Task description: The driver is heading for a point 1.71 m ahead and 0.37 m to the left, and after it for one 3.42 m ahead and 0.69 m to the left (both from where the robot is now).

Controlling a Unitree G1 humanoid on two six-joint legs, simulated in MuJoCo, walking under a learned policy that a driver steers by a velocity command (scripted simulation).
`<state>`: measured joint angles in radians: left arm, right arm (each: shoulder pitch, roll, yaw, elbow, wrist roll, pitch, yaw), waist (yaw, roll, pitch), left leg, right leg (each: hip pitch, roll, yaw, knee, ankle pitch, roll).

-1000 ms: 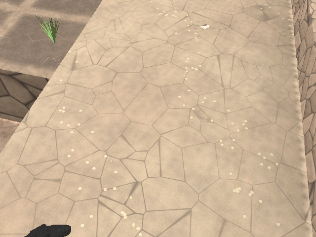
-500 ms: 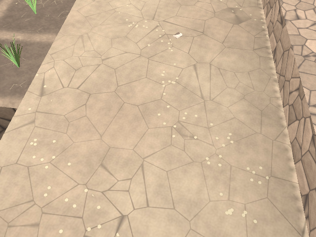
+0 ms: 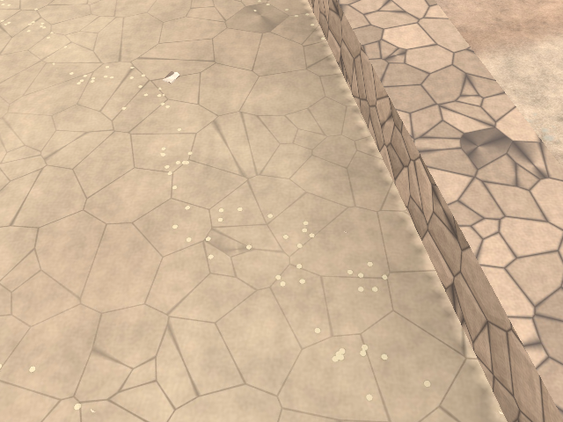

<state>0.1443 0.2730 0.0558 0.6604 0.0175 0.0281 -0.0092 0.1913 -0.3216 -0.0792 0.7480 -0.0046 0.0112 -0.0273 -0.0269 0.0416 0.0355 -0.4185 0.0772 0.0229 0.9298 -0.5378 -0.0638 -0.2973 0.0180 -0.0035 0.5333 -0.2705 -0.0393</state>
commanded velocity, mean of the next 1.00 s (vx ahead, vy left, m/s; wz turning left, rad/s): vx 0.00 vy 0.00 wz -0.06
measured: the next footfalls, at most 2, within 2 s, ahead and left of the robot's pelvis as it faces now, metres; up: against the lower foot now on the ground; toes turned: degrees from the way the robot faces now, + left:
left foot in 0.26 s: +0.04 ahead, +0.14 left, +0.00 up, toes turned -1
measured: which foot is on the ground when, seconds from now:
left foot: up 0.00-0.24, down 0.26-1.00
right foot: down 0.00-1.00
